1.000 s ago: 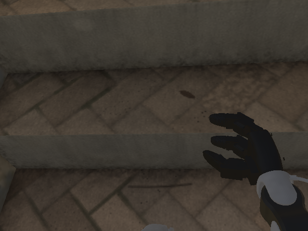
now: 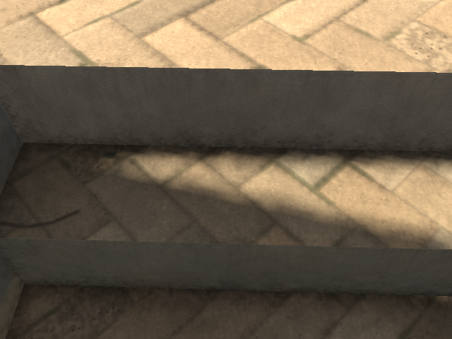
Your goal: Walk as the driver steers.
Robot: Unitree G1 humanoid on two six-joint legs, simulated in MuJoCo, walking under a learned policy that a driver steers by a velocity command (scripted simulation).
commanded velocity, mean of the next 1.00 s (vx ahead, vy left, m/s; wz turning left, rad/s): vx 0.47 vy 0.00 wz -0.21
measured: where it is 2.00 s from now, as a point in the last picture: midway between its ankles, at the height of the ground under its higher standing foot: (236, 174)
